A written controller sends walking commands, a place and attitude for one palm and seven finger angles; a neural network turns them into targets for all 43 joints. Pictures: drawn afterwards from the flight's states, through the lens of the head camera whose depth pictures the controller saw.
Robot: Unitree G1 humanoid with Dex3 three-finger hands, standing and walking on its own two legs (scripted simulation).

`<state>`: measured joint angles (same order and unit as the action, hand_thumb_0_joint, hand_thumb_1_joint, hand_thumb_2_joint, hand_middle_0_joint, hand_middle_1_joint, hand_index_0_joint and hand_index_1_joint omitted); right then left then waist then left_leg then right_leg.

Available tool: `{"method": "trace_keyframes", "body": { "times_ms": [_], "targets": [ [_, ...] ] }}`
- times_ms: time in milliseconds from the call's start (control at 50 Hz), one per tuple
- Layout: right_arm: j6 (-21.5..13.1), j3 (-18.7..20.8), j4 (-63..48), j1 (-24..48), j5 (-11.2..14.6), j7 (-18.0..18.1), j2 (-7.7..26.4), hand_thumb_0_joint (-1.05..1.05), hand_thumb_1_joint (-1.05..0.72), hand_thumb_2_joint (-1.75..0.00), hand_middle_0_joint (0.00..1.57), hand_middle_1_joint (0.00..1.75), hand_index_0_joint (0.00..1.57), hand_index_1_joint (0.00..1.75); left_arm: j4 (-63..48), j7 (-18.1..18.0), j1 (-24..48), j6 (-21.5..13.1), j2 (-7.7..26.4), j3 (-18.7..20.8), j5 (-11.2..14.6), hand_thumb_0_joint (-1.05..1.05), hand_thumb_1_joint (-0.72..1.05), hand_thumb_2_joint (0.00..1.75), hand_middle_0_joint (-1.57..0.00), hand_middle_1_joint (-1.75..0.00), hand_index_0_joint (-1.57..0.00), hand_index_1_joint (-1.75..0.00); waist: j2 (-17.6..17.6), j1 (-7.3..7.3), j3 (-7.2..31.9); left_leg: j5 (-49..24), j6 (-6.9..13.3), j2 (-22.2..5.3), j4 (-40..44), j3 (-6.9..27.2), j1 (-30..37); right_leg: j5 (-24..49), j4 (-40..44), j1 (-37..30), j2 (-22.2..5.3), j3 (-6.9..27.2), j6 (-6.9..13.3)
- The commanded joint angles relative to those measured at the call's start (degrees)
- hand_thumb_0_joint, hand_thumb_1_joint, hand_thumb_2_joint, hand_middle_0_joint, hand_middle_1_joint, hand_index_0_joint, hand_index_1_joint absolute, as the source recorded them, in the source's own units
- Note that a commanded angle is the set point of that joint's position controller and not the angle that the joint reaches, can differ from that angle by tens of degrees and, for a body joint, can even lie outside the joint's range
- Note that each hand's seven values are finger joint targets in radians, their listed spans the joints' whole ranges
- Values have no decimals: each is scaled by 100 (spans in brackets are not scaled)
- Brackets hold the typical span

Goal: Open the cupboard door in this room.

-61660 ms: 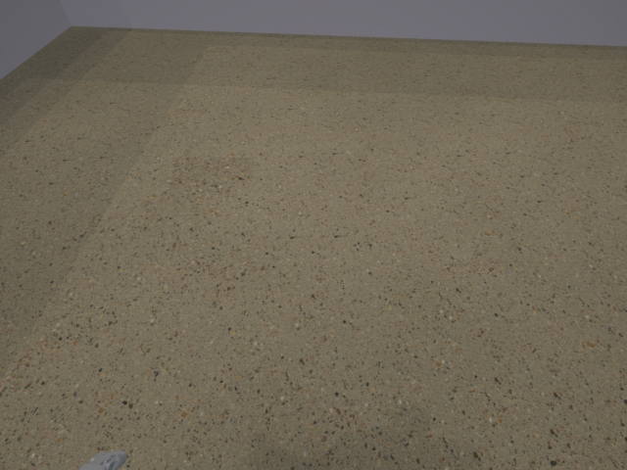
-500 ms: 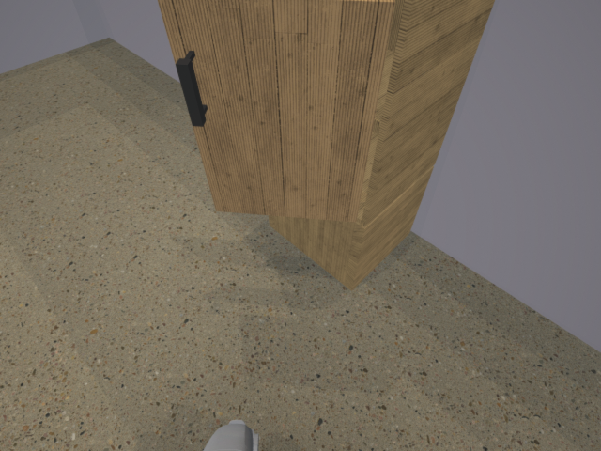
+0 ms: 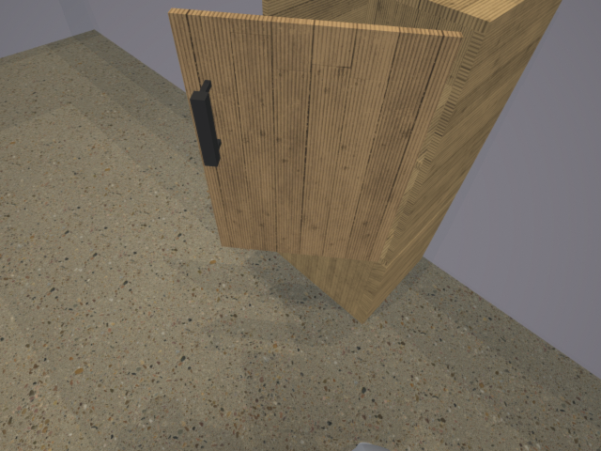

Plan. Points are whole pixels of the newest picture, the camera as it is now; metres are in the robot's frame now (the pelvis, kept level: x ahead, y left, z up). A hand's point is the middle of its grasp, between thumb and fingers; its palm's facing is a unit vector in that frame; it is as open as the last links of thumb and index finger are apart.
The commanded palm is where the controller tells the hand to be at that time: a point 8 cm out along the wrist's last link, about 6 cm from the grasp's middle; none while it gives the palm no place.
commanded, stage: come to a stop and stand still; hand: left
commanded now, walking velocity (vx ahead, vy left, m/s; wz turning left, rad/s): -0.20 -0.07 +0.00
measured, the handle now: (209, 124) +0.61 +0.21 +0.07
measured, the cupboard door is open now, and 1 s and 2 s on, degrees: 38 38 38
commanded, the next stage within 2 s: look again from close up in 0.94 s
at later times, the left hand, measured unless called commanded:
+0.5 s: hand out of the picture +0.05 +0.17 -0.18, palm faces +0.04 -0.97 -0.22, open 7.3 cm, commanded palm none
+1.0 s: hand out of the picture -0.02 +0.22 -0.17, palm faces -0.04 -0.97 -0.25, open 7.4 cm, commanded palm none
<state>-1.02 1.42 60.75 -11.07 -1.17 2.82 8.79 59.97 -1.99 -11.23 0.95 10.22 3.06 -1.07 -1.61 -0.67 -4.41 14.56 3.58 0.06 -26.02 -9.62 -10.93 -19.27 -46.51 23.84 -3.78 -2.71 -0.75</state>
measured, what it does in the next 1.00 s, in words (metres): steps on the spot: right foot, then left foot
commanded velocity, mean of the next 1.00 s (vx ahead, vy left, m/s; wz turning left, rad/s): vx -0.04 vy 0.03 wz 0.00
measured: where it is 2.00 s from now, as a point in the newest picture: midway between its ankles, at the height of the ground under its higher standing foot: outside the picture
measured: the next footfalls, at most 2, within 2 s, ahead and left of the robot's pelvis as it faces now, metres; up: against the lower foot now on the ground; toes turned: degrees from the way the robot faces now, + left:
right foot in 0.14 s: +0.05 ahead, -0.13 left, +0.00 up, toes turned -4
left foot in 0.50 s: +0.01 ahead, +0.10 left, +0.00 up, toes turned +1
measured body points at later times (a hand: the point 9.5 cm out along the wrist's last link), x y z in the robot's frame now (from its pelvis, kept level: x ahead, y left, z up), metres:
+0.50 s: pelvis +0.00 -0.01 -0.01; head +0.03 -0.01 +0.44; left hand +0.05 +0.22 -0.16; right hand +0.06 -0.26 -0.16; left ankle -0.03 +0.10 -0.74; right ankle +0.02 -0.13 -0.74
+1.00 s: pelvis -0.02 +0.03 +0.00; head -0.01 +0.01 +0.45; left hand -0.02 +0.27 -0.15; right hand +0.00 -0.21 -0.16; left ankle -0.03 +0.10 -0.74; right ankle +0.01 -0.13 -0.74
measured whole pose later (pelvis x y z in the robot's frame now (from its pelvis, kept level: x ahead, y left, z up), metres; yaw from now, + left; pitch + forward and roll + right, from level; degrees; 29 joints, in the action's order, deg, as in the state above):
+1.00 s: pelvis -0.02 +0.03 +0.00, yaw -3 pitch -1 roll +1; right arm -0.4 -0.2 58.4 -15.8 -0.8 0.8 12.0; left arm 61.0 -1.3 -17.9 0.6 10.3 -0.8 -1.1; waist 1.6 -0.8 -2.3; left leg 15.1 3.9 2.7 -25.4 -6.7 -9.7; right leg -11.0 -27.8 15.8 -4.6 0.4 -2.3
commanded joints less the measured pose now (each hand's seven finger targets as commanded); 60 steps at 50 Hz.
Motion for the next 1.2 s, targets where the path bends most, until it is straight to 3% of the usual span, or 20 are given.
{"method": "trace_keyframes", "body": {
  "times_ms": [0,60,80,100,120,140,160,180,240,380,420,440,460,480,520,540,580,600,700,1180],
  "targets": [
    [107,244,-181,-302,-46,42,921,0,-90,-90,20,30,20,30,-269,41,-473,156,266,55,-21,0,90,90,-20,-30,-20,-30,1007,32,210,-3710,573,-1906,523,1154,-126,-305,124,-460,22,26,68],
    [152,318,-172,-344,-37,29,1007,0,-90,-90,20,30,20,30,-417,40,-501,111,346,74,-23,0,90,90,-20,-30,-20,-30,867,-34,462,-3756,421,-1768,87,1178,180,263,1016,-717,88,-59,136],
    [169,334,-173,-375,-12,16,991,0,-90,-90,20,30,20,30,-430,35,-553,75,406,81,-25,0,90,90,-20,-30,-20,-30,773,-62,542,-3514,268,-1617,-141,1114,142,866,1492,-980,67,-52,161],
    [185,340,-186,-429,13,-2,907,0,-90,-90,20,30,20,30,-430,18,-647,27,554,102,-39,0,90,90,-20,-30,-20,-30,355,-81,691,-2810,34,-1297,-488,934,-31,2349,1859,-1347,-167,219,240],
    [198,331,-212,-557,60,-38,710,0,-90,-90,20,30,20,30,-421,-10,-651,-40,791,110,-76,0,90,90,-20,-30,-20,-30,-311,-15,778,-1645,-260,-775,-993,573,-484,4138,1800,-1717,-848,866,566],
    [252,280,-240,-603,99,-76,474,0,-90,-90,20,30,20,30,-387,-30,-659,-91,983,126,-44,0,90,90,-20,-30,-20,-30,-954,6,914,837,-510,-178,-1749,279,-911,5460,2021,-1994,-1636,1407,1124],
    [325,252,-288,-416,111,-77,402,0,-90,-90,20,30,20,30,-344,-50,-707,-140,1003,114,-13,0,90,90,-20,-30,-20,-30,-1232,-147,1074,2176,-518,-60,-2566,636,-1039,6091,2164,-2015,-1876,1602,1481],
    [361,250,-301,-235,108,-74,426,0,-90,-90,20,30,20,30,-357,-84,-582,-145,938,99,-15,0,90,90,-20,-30,-20,-30,-1126,-155,963,2225,-506,-67,-3112,962,-1210,6039,2181,-1945,-1807,1575,1563],
    [393,232,-218,-207,111,-117,392,0,-90,-90,20,30,20,30,-468,-115,-196,-117,894,110,-13,0,90,90,-20,-30,-20,-30,-655,-32,800,1749,-597,-58,-3318,1046,-1420,5402,2220,-2006,-1426,1039,1290],
    [324,191,-181,-297,90,-165,330,0,-90,-90,20,30,20,30,-351,-79,-271,-127,972,175,-35,0,90,90,-20,-30,-20,-30,-652,-63,843,1061,-647,23,-1118,737,-714,4033,2244,-2007,-1194,1017,1103],
    [275,177,-63,-585,81,-164,286,0,-90,-90,20,30,20,30,-303,-58,-100,-116,888,148,-1,0,90,90,-20,-30,-20,-30,-657,127,773,46,-601,-1,55,697,195,2809,2143,-1311,-989,896,786],
    [106,266,-569,-344,86,-167,839,0,-90,-90,20,30,20,30,-379,-296,-525,-238,961,55,12,0,90,90,-20,-30,-20,-30,560,105,1458,-302,-550,-275,-157,551,113,4725,1376,-2021,-913,1159,578],
    [89,244,-769,-401,70,-163,598,0,-90,-90,20,30,20,30,-618,-262,-437,-209,1045,47,33,0,90,90,-20,-30,-20,-30,661,136,1613,-196,-374,-378,-115,752,-89,3793,1273,-2061,-804,920,523],
    [114,191,-845,-390,61,-165,653,0,-90,-90,20,30,20,30,-641,-238,-372,-186,892,27,31,0,90,90,-20,-30,-20,-30,555,106,1317,-364,-299,-580,-191,804,-130,2690,1454,-1573,-685,778,492],
    [88,121,-1007,-309,8,-192,689,0,-90,-90,20,30,20,30,-703,-138,-232,-66,722,-87,-17,0,90,90,-20,-30,-20,-30,1327,79,375,-874,-111,-834,231,1306,-453,803,1476,-827,-179,315,322],
    [70,101,-1063,-255,6,-185,763,0,-90,-90,20,30,20,30,-698,-99,-223,-22,656,-141,-34,0,90,90,-20,-30,-20,-30,1322,50,-115,-846,-29,-966,591,1535,-840,240,1420,-771,50,105,220],
    [56,96,-1207,-106,22,-176,919,0,-90,-90,20,30,20,30,-632,-29,-464,14,564,-199,-42,0,90,90,-20,-30,-20,-30,847,-56,-378,349,53,-975,942,1601,-1199,182,1480,-852,109,100,190],
    [50,83,-1240,-108,22,-183,944,0,-90,-90,20,30,20,30,-614,-4,-536,6,553,-216,-44,0,90,90,-20,-30,-20,-30,573,-55,-368,835,39,-895,1018,1606,-1235,321,1599,-910,84,172,207],
    [9,76,-1132,-307,15,-206,956,0,-90,-90,20,30,20,30,-547,45,-646,-68,612,-241,-40,0,90,90,-20,-30,-20,-30,230,19,-134,1380,-4,-703,1181,1528,-923,399,1917,-899,4,358,216],
    [-139,-101,-4,-744,40,-128,736,0,-90,-90,20,30,20,30,66,11,-556,-212,595,-267,42,0,90,90,-20,-30,-20,-30,170,42,184,-604,-129,-615,799,1045,-80,1457,2140,-1266,-271,582,250]
  ]
}}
